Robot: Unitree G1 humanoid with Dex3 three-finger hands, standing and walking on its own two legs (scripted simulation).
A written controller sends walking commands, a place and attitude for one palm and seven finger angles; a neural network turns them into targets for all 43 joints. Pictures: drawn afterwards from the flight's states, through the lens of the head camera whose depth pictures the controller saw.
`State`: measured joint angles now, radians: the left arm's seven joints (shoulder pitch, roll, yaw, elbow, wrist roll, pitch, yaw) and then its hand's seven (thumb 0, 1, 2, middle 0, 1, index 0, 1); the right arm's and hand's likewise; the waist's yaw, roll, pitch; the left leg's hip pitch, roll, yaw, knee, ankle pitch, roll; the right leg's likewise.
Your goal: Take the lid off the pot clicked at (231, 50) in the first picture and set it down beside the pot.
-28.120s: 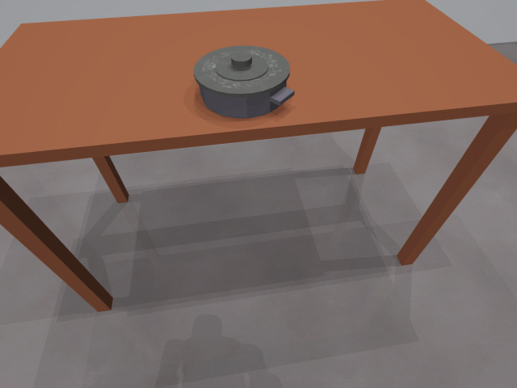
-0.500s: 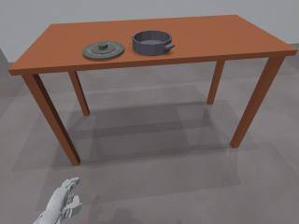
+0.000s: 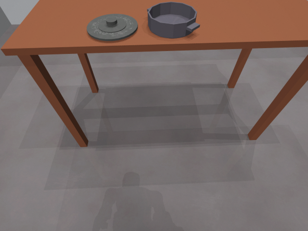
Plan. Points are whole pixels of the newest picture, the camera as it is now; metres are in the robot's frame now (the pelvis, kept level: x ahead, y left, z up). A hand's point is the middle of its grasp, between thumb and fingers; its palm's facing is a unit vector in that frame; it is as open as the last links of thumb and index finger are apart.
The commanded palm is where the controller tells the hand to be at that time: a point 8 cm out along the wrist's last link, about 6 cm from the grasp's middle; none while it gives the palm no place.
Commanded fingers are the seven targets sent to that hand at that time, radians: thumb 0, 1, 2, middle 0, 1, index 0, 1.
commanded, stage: let the arm hang, fingers relaxed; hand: left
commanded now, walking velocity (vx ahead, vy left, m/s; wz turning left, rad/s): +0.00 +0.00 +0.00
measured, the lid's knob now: (111, 21) +0.85 +0.20 +0.10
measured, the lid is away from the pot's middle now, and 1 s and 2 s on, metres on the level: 0.25 0.25 0.25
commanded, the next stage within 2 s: look to check the result in 0.72 s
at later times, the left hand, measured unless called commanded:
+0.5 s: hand out of the picture +0.07 +0.16 -0.17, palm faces +0.00 -0.97 -0.23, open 7.3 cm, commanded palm none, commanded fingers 0.00 0.90 0.90 -0.20 -0.30 -0.20 -0.30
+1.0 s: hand out of the picture +0.03 +0.17 -0.17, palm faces -0.01 -0.98 -0.21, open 7.3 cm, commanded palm none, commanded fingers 0.00 0.90 0.90 -0.20 -0.30 -0.20 -0.30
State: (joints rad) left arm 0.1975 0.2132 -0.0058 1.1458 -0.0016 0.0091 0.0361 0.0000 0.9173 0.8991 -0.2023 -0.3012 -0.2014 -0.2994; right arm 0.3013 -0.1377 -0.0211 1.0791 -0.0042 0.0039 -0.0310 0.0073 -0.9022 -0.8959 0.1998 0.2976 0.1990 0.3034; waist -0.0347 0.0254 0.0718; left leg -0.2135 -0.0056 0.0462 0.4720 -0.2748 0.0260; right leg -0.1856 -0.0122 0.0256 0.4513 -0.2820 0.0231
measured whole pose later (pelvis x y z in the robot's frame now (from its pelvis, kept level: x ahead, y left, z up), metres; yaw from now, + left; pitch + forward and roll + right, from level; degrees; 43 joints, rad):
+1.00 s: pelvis +0.00 -0.01 +0.00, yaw -1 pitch -1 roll +0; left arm 0.19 0.17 0.01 1.15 0.01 0.00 0.04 0.00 0.91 0.90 -0.20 -0.30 -0.20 -0.30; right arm 0.25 -0.15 -0.03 1.13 -0.01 0.01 -0.04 0.00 -0.90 -0.90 0.20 0.30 0.20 0.30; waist -0.02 0.00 0.05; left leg -0.15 0.02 0.05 0.42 -0.25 0.00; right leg -0.12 0.01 0.03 0.39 -0.25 0.00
